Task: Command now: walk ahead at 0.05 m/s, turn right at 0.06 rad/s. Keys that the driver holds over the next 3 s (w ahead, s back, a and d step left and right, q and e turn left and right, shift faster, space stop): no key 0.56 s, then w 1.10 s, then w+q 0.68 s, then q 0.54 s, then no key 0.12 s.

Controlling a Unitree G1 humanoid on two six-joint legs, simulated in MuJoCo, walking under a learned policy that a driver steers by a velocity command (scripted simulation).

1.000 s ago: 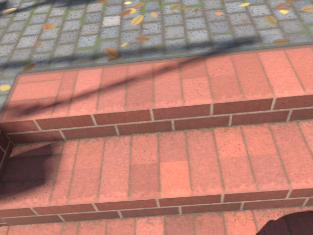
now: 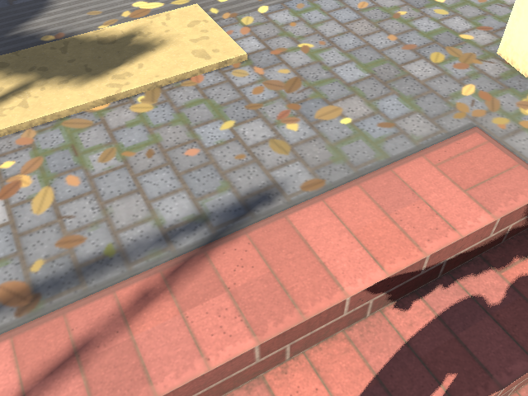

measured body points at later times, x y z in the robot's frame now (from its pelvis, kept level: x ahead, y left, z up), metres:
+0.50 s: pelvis +0.07 +0.02 +0.02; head +0.08 +0.02 +0.47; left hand +0.13 +0.25 -0.13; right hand +0.05 -0.21 -0.14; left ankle +0.00 +0.15 -0.72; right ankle +0.08 -0.11 -0.72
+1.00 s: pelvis +0.17 +0.01 +0.02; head +0.18 +0.00 +0.47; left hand +0.05 +0.22 -0.12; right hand +0.33 -0.19 -0.10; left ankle +0.15 +0.14 -0.33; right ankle +0.10 -0.10 -0.72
